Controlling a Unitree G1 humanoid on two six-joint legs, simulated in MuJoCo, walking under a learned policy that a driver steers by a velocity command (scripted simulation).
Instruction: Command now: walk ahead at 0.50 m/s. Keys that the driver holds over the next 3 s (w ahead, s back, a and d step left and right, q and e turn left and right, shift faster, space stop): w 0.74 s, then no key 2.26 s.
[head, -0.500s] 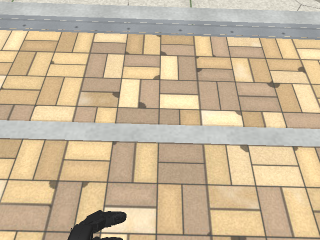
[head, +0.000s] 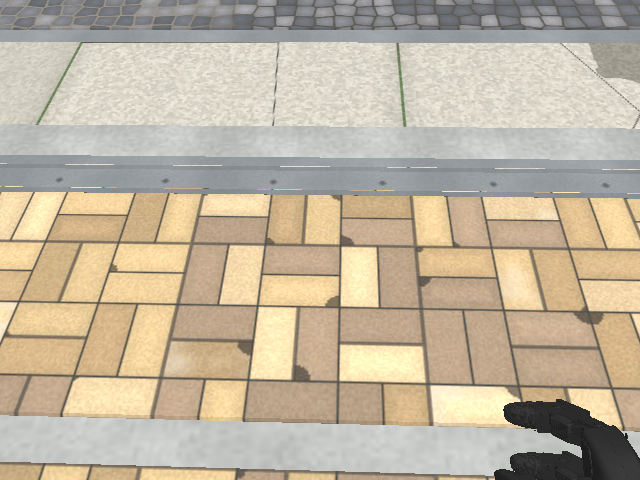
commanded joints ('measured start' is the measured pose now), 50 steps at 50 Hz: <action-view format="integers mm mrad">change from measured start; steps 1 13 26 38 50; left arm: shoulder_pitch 8 -252 -394 -280 -195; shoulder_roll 226 95 197 198 190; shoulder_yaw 56 41 76 80 75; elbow -23 -271 -325 -240 -150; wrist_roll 13 -68 -59 -46 -58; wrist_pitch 6 41 26 29 67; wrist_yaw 12 92 58 73 100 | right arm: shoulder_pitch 59 295 456 298 261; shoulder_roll -127 -119 -190 -108 -197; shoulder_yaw -49 -21 -54 -36 -58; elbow -29 136 186 76 87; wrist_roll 23 35 53 35 10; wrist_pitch -27 -72 -16 -27 -45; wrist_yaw -25 -49 -81 -88 -70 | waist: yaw -133 11 -3 -73 -66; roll -91 26 78 -53 -25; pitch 14 73 -29 36 -81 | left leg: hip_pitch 243 329 669 -24 456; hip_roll -58 182 181 147 71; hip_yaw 39 -200 -119 -97 -85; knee -37 -447 -89 418 -144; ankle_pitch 20 43 385 -174 420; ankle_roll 59 197 69 -62 24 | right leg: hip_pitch -18 -850 -486 -382 -269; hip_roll -249 -197 -52 -264 -142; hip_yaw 55 118 30 234 92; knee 211 966 241 -73 331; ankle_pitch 1408 260 399 531 677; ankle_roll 5 34 -36 -191 -20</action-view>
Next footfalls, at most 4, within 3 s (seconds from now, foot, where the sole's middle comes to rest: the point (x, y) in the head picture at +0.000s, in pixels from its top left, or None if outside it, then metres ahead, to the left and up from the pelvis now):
0.02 left None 0.21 0.11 -0.76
0.54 right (415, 475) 0.52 -0.12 -0.76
1.00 left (303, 373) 0.73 0.12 -0.76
1.28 right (419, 403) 0.67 -0.14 -0.76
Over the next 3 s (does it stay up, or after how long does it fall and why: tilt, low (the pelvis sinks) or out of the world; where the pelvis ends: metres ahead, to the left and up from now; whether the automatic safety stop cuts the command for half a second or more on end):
stays up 0.67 -0.02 0.02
